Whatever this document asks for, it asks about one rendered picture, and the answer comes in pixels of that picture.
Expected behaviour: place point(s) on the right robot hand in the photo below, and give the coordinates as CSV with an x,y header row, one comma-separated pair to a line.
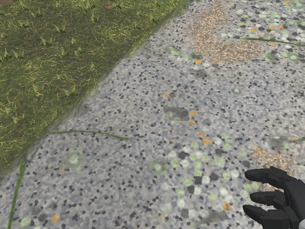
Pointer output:
x,y
289,206

